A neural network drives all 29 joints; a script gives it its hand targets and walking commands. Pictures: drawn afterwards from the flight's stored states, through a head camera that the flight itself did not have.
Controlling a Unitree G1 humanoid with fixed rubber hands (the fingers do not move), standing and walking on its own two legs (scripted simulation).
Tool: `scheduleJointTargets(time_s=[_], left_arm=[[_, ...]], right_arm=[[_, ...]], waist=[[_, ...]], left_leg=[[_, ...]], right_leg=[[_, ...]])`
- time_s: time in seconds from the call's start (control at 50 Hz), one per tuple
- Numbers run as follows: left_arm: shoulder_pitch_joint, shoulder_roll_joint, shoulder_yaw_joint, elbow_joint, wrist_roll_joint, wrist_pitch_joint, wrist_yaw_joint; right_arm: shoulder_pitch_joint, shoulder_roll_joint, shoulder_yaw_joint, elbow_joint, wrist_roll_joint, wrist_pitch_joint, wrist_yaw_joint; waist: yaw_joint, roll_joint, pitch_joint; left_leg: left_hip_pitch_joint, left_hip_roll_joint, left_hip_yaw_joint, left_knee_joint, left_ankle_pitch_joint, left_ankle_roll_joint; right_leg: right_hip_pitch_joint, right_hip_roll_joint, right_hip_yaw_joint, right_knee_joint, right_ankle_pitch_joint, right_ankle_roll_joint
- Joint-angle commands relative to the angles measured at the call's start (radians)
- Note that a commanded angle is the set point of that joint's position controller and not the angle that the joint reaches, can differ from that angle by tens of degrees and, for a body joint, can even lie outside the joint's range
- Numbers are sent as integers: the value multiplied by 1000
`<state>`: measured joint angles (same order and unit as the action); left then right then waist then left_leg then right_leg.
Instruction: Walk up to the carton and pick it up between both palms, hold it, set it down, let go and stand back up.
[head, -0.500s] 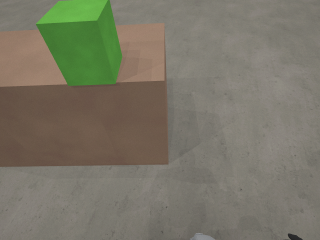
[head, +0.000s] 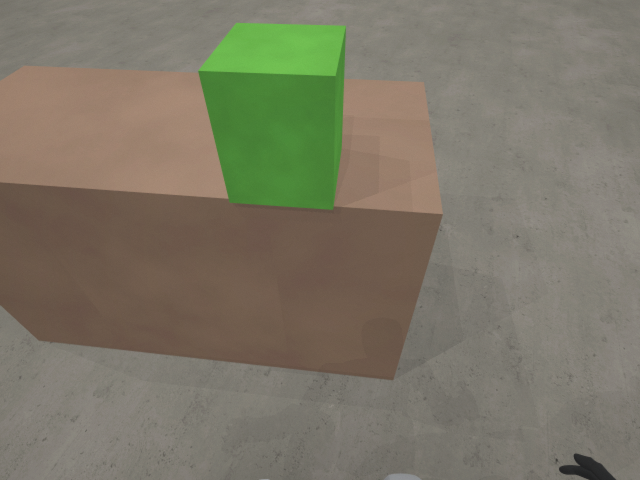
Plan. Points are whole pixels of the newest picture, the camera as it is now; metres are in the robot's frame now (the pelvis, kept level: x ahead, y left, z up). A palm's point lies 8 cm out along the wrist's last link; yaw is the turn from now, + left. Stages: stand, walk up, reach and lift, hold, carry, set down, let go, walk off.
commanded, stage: walk up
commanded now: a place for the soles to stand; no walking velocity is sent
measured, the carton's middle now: (285, 117) +0.71 +0.06 +0.12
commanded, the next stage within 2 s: none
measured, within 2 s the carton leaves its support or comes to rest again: neither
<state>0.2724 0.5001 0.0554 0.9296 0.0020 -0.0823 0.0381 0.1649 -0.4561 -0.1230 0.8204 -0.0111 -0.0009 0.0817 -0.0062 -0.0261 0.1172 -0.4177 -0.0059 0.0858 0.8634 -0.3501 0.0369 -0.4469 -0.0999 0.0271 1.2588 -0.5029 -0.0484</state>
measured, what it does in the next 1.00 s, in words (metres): walks ahead: right foot, then left foot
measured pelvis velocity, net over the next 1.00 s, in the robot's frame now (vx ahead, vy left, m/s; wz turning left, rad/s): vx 0.19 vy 0.16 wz -0.09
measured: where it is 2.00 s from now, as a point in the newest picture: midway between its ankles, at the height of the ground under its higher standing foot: outside the picture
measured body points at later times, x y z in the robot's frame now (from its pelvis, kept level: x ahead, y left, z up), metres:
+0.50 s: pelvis +0.12 +0.12 +0.00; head +0.13 +0.11 +0.45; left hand +0.15 +0.50 -0.07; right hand +0.27 -0.22 -0.09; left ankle +0.23 +0.27 -0.69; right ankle +0.11 -0.07 -0.69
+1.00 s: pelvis +0.19 +0.16 -0.01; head +0.24 +0.17 +0.44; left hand +0.35 +0.48 -0.11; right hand +0.23 -0.17 -0.11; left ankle +0.23 +0.28 -0.69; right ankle +0.26 +0.05 -0.69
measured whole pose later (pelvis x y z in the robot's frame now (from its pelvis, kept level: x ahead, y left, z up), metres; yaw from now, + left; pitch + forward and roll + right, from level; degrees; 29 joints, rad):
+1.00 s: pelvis +0.19 +0.16 -0.01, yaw -5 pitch -3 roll +1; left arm 0.10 0.44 0.06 0.90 0.01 0.01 -0.01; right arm 0.21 -0.40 -0.05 0.93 0.00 -0.07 -0.04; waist -0.01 -0.04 0.16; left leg -0.41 0.04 0.09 0.94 -0.47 0.01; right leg -0.52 -0.02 -0.03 0.97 -0.45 -0.03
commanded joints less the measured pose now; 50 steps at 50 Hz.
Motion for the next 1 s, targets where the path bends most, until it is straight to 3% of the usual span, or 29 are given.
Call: scheduleJointTargets(time_s=[0.0,0.04,0.08,0.1,0.12,0.14,0.16,0.18,0.22,0.26,0.36,0.4,0.42,0.44,0.46,0.48,0.5,0.54,0.56,0.7,0.76,0.8,0.82,0.86,0.88,0.9,0.92,0.94,0.98], left_arm=[[96,229,66,-33,1,-41,-5],[95,210,71,-39,4,-52,-10],[327,199,91,28,9,-64,3],[445,282,122,55,21,-65,23],[394,359,139,2,20,-60,35],[233,389,143,-40,19,-46,38],[151,378,142,-69,17,-43,38],[99,331,130,-86,12,-49,38],[49,248,109,-109,2,-58,32],[90,260,101,-89,3,-63,25],[41,316,110,-115,22,-57,9],[-52,303,94,-126,21,-45,-2],[-49,237,71,-122,36,-32,-10],[-16,148,42,-118,45,-21,-15],[31,57,16,-127,24,-21,-12],[17,157,40,-132,11,-13,0],[-59,263,65,-122,22,-7,0],[-10,260,63,-75,8,-14,-10],[50,241,68,-41,5,-17,-12],[59,145,68,-18,12,18,-38],[47,176,83,-41,26,29,-40],[-41,267,93,-84,11,40,-42],[-118,260,86,-106,16,48,-43],[-181,202,58,-119,10,65,-40],[-209,165,46,-137,4,71,-43],[-200,114,36,-125,-1,75,-42],[-199,135,49,-107,4,83,-35],[-174,159,56,-91,8,84,-32],[-183,140,56,-78,10,70,-35]], right_arm=[[15,-274,-51,-78,-13,-29,-18],[-2,-259,-46,-97,-18,-23,-17],[-106,-201,-24,-135,-19,-11,-16],[-108,-100,3,-148,-17,-12,-17],[-69,-88,11,-172,-20,-5,-20],[-48,-225,-28,-133,-25,11,-28],[-30,-271,-39,-110,-25,10,-28],[-32,-264,-37,-93,-24,3,-25],[68,-232,-40,-62,-26,-1,-27],[41,-228,-36,-63,-24,-1,-23],[-15,-212,-41,-88,-2,-8,8],[118,-208,-55,-34,2,-15,9],[231,-231,-73,26,6,-22,-2],[354,-269,-93,75,8,-30,-22],[386,-328,-94,56,-6,-36,-43],[240,-399,-97,-6,4,-44,-47],[122,-423,-89,-24,24,-43,-45],[32,-340,-58,-37,8,-55,-58],[21,-314,-47,-31,3,-64,-63],[10,-264,-12,-6,11,-92,-92],[7,-217,7,-26,29,-79,-110],[21,-180,19,-19,41,-67,-126],[80,-195,7,28,38,-59,-133],[147,-216,0,73,29,-78,-135],[203,-247,-6,90,22,-85,-136],[191,-306,-18,90,14,-92,-138],[130,-357,-27,73,11,-93,-141],[70,-347,-21,64,8,-98,-144],[62,-289,2,64,1,-104,-150]], waist=[[-24,216,-17],[-14,237,-31],[131,125,-111],[212,-175,-149],[172,-254,-160],[123,-85,-120],[82,-81,-82],[52,-24,-35],[-7,17,-40],[15,-20,-43],[19,-167,-26],[-73,-168,-76],[-131,-56,-120],[-190,164,-147],[-195,424,-126],[-137,351,-106],[-100,181,2],[-28,66,62],[-10,101,63],[23,175,-78],[55,93,-166],[48,-161,-222],[12,-173,-222],[-40,-74,-197],[-64,9,-210],[-71,129,-197],[-56,167,-152],[-29,150,-138],[-9,118,-115]], left_leg=[[23,313,-490,-467,-171,250],[-42,300,-424,-409,-65,247],[-276,186,-252,-136,-54,156],[-399,30,-91,224,-61,68],[-532,-77,-130,401,-215,1],[-505,26,-235,423,-192,-15],[-505,79,-238,417,-183,-20],[-501,99,-255,420,-164,-29],[-406,114,-254,379,-108,-33],[-319,125,-207,311,-83,-35],[-149,132,-117,43,-96,-25],[163,74,-4,-85,-31,-7],[374,26,21,-98,-48,-17],[523,16,-36,-150,-126,-19],[437,200,-467,-406,-409,47],[295,429,-966,-693,-739,193],[139,491,-1019,-726,-807,275],[65,423,-733,-607,-561,245],[54,391,-614,-540,-418,224],[-26,348,-294,-268,405,185],[-107,259,-174,-63,346,84],[-85,36,-9,196,-87,-2],[34,51,-61,165,-255,-1],[138,61,-123,-60,-136,24],[185,138,-217,-188,-28,52],[181,309,-459,-337,18,119],[141,433,-610,-396,104,226],[138,467,-628,-367,211,274],[163,402,-460,-253,592,225]], right_leg=[[-83,-43,-33,-252,-57,4],[29,-21,-39,-405,-50,-12],[428,31,-58,-622,174,-15],[550,-84,163,-826,3,-1],[547,-323,683,-1070,-312,-48],[438,-428,838,-1090,-493,-157],[395,-442,817,-1052,-444,-248],[367,-411,674,-980,-223,-264],[313,-337,406,-884,96,-225],[252,-294,303,-839,227,-214],[110,-248,189,-839,47,-203],[-95,-189,65,-741,-57,-152],[-230,-128,-6,-545,-94,-118],[-347,-58,-94,-223,-58,-75],[-445,96,-87,64,-124,-25],[-488,138,24,136,-102,-9],[-448,45,116,126,-75,3],[-376,-13,93,68,52,12],[-334,-18,75,-2,63,9],[47,7,-24,-346,142,-12],[245,30,13,-541,359,-61],[159,-227,418,-755,379,-240],[62,-260,463,-746,304,-269],[-44,-180,293,-630,304,-189],[-91,-89,157,-509,310,-106],[-139,27,29,-324,292,-16],[-160,71,33,-235,11,11],[-138,43,66,-213,-99,23],[-95,28,34,-308,-15,16]])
